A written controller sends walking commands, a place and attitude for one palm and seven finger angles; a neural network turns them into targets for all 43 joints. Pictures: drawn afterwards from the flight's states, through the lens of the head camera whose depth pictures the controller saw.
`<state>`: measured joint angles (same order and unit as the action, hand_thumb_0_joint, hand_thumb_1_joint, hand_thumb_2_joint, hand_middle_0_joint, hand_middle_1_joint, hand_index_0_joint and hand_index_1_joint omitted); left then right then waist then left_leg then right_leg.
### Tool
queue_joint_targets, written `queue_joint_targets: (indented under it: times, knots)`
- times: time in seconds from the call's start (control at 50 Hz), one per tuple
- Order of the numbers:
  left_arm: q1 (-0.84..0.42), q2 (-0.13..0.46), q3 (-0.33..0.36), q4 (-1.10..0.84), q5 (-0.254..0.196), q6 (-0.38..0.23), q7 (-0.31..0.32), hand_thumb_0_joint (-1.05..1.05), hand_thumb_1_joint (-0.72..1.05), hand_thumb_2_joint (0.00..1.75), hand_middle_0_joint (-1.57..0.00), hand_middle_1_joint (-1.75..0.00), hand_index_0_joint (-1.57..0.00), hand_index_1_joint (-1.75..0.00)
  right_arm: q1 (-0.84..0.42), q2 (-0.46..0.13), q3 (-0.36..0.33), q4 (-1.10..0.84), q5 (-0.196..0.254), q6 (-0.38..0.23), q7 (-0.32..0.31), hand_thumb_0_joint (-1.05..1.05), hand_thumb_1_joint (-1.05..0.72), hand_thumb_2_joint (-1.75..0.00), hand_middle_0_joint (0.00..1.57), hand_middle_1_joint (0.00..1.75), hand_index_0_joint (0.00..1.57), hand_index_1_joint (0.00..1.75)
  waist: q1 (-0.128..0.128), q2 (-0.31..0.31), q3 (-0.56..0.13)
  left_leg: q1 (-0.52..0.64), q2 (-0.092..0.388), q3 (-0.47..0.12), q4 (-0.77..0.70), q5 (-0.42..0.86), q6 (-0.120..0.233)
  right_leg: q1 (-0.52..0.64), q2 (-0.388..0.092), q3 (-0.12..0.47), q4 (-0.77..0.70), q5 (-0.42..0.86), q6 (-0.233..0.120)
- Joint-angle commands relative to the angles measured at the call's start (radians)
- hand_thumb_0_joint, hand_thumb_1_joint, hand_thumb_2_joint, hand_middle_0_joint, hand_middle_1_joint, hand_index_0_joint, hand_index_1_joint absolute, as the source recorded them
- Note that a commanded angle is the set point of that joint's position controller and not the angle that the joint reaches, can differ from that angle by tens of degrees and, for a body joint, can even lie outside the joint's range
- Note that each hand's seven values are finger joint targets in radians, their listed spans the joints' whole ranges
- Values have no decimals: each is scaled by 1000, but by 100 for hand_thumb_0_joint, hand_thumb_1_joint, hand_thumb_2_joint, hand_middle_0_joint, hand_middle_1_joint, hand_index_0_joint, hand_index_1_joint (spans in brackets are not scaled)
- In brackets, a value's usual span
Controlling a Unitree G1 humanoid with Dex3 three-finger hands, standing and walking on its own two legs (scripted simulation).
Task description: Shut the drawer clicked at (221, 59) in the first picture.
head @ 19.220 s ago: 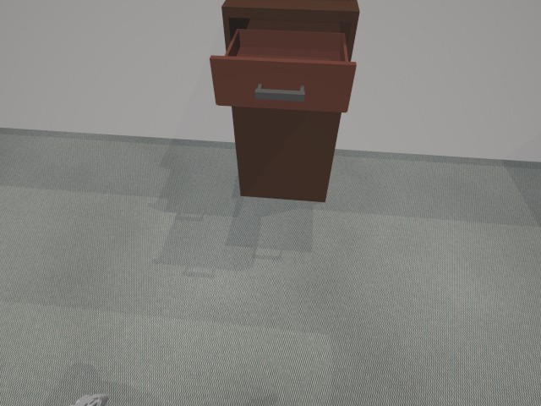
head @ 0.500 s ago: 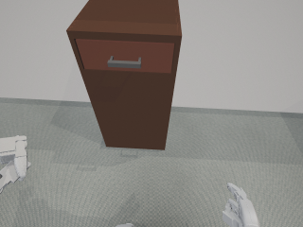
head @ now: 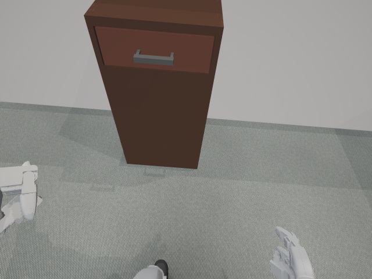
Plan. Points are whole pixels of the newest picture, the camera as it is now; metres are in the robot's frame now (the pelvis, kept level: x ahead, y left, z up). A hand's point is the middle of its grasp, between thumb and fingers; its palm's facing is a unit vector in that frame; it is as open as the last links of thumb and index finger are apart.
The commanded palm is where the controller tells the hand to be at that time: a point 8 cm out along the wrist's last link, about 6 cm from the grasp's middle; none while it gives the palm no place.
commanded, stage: step back with the hand held close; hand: left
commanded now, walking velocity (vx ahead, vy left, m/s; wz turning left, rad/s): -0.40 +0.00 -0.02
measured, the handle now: (154, 56) +0.78 +0.16 +0.02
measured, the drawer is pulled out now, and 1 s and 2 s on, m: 0.00 0.00 0.00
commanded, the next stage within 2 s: stop stepping back and stand still in 0.20 s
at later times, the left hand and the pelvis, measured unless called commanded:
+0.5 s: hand out of the picture +0.10 +0.27 +0.18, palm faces +0.29 -0.86 -0.43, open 3.3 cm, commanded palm +0.07 +0.32 +0.19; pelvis -0.08 +0.05 +0.00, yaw -3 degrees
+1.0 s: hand out of the picture +0.10 +0.30 +0.18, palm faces +0.34 -0.85 -0.40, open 3.3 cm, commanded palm +0.04 +0.34 +0.19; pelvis -0.11 +0.07 +0.00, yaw -6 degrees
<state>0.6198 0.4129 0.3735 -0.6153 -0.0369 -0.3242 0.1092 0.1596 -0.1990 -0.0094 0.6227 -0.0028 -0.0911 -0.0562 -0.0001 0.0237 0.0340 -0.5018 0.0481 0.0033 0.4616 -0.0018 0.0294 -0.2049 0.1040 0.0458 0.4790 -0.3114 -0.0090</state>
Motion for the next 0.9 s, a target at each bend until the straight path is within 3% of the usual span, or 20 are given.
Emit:
queue_joint_targets:
  times: [0.0,0.08,0.14,0.18,0.22,0.26,0.34,0.38,0.42,0.46,0.5,0.52,0.54,0.58,0.62,0.74,0.76,0.8,0.82,0.88]
  knots:
    - [13,186,147,-153,-29,-51,27,0,90,90,-140,-160,-140,-160,-67,-131,-58,-171,7,-34,-25,0,-90,-90,20,30,20,30,-21,-17,-168,440,6,-17,80,-124,-7,-296,-159,61,-178,214,36]
    - [-35,186,130,-121,-37,-53,30,0,90,90,-140,-160,-140,-160,-60,-129,-53,-160,-2,-28,-32,0,-90,-90,20,30,20,30,-35,-22,-45,448,-7,-62,138,-220,-34,-461,-183,83,-244,-62,-39]
    - [-72,173,107,-113,-33,-58,27,0,90,90,-140,-160,-140,-160,-52,-145,-49,-163,-4,-31,-38,0,-90,-90,20,30,20,30,-38,21,-3,411,27,-118,46,-281,-27,-448,-126,40,-206,-124,-25]
    - [-95,172,111,-133,-25,-69,22,0,90,90,-140,-160,-140,-160,-62,-164,-49,-177,-12,-42,-39,0,-90,-90,20,30,20,30,-30,156,-10,253,120,-253,-210,-499,-1,-265,-25,-9,-55,-148,3]
    - [-77,170,150,-129,-17,-66,14,0,90,90,-140,-160,-140,-160,-74,-181,-63,-188,-34,-39,-34,0,-90,-90,20,30,20,30,-8,286,-102,-96,272,-397,-517,-835,34,142,60,-41,298,-134,4]
    - [-63,178,145,-168,-17,-61,5,0,90,90,-140,-160,-140,-160,-85,-144,-62,-193,-34,-41,-19,0,-90,-90,20,30,20,30,16,218,-191,-60,259,-303,-460,-683,30,157,47,-41,376,-193,-14]
    - [44,164,113,-261,-41,-15,16,0,90,90,-140,-160,-140,-160,-39,-116,-57,-183,-22,-60,11,0,-90,-90,20,30,20,30,25,210,-275,282,104,-48,-272,-452,-77,1,17,-127,-9,-248,-42]
    - [54,197,135,-295,-34,2,29,0,90,90,-140,-160,-140,-160,-1,-112,-56,-157,-16,-46,2,0,-90,-90,20,30,20,30,-9,-31,-228,499,-35,72,172,-298,-89,-320,-191,62,-301,-234,-90]
    - [-68,210,142,-296,-27,45,38,0,90,90,-140,-160,-140,-160,-18,-106,-51,-140,-27,-26,-9,0,-90,-90,20,30,20,30,-14,-203,-123,409,-49,-50,557,-319,-70,-561,-405,235,-368,-461,-197]
    - [-158,163,107,-227,-24,89,33,0,90,90,-140,-160,-140,-160,-28,-113,-45,-141,-13,-21,-25,0,-90,-90,20,30,20,30,-39,-220,-16,337,-9,-76,520,-364,-51,-575,-353,138,-274,-523,-159]
    - [-196,121,81,-115,-11,106,48,0,90,90,-140,-160,-140,-160,-30,-126,-14,-116,-5,-43,-46,0,-90,-90,20,30,20,30,-54,56,82,257,30,-101,34,-354,-19,-381,-211,-1,-22,-259,-63]
    - [-237,119,80,-124,-9,91,52,0,90,90,-140,-160,-140,-160,-25,-137,-6,-117,-2,-70,-49,0,-90,-90,20,30,20,30,-38,245,64,210,108,-249,-197,-409,3,-283,-112,-72,129,-199,-3]
    - [-281,125,73,-141,-1,72,57,0,90,90,-140,-160,-140,-160,-13,-130,-5,-128,5,-97,-48,0,-90,-90,20,30,20,30,-26,285,29,191,190,-440,-303,-462,44,-216,-63,-64,247,-149,17]
    - [-183,143,92,-157,-3,56,47,0,90,90,-140,-160,-140,-160,-32,-96,-6,-130,-10,-122,-37,0,-90,-90,20,30,20,30,-20,232,-67,251,223,-534,-403,-613,-5,-220,-74,10,395,-188,12]
    - [-54,135,87,-256,3,56,44,0,90,90,-140,-160,-140,-160,-48,-99,-9,-155,-16,-118,-9,0,-90,-90,20,30,20,30,6,146,-121,231,199,-407,-414,-645,-28,-125,-67,-10,364,-138,-2]
    - [130,156,117,-249,3,93,56,0,90,90,-140,-160,-140,-160,-46,-119,-18,-181,-29,-59,-5,0,-90,-90,20,30,20,30,4,180,-108,28,74,-117,-286,-590,-38,210,-36,-139,-57,-148,-35]
    - [123,182,147,-235,3,99,61,0,90,90,-140,-160,-140,-160,-31,-111,-21,-177,-29,-45,-12,0,-90,-90,20,30,20,30,-2,104,-117,23,32,-78,-163,-533,-33,211,-85,-94,-129,-137,-55]
    - [30,211,183,-203,-18,91,61,0,90,90,-140,-160,-140,-160,-7,-103,-31,-149,-27,-17,-22,0,-90,-90,20,30,20,30,-15,-133,-102,42,-29,3,301,-351,-39,-3,-372,249,-308,-300,-184]
    - [-51,215,189,-214,-20,84,68,0,90,90,-140,-160,-140,-160,-9,-112,-39,-135,-21,-20,-26,0,-90,-90,20,30,20,30,-10,-185,-81,-13,-26,-12,443,-334,-43,-50,-446,326,-332,-358,-230]
    - [-52,122,116,-76,-9,86,65,0,90,90,-140,-160,-140,-160,7,-114,-40,-112,-5,-42,-29,0,-90,-90,20,30,20,30,-32,-107,-31,91,17,-25,380,-357,-18,-165,-385,180,-246,-321,-177]
